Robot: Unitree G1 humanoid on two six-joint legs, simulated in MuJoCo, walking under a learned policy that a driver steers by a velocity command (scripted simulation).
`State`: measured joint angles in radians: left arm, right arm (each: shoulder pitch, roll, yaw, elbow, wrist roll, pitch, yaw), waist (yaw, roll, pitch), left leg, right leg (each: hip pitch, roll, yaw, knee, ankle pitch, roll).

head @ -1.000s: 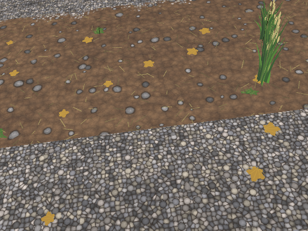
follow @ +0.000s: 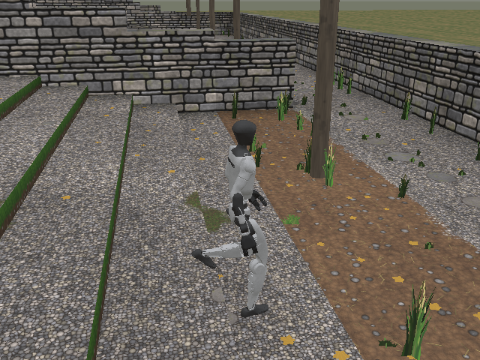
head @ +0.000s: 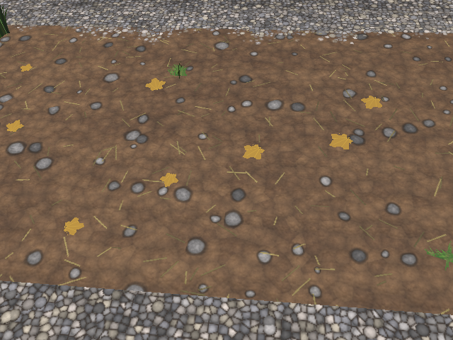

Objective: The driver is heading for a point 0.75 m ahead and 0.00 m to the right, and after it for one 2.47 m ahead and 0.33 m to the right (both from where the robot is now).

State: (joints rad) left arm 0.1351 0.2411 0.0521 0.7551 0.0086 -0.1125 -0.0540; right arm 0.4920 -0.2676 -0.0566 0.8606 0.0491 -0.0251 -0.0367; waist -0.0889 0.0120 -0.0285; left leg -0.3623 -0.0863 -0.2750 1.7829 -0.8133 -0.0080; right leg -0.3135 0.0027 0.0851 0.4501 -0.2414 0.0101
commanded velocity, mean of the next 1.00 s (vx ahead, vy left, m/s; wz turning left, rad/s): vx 0.50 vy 0.00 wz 0.11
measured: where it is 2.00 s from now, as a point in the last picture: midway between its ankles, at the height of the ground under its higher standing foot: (251, 280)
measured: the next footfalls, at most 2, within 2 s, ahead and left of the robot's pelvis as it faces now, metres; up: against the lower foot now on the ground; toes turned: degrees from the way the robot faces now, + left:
left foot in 0.42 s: +0.38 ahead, +0.06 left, +0.00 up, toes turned +1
right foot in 0.90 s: +0.65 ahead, -0.18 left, +0.00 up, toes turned +3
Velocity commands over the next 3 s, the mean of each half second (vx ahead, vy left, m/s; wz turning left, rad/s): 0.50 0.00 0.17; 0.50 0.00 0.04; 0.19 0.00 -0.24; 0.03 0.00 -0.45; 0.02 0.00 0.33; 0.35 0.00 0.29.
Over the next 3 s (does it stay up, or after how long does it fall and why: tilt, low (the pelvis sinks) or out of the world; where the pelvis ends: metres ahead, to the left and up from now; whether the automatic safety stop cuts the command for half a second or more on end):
stays up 0.79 -0.11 0.01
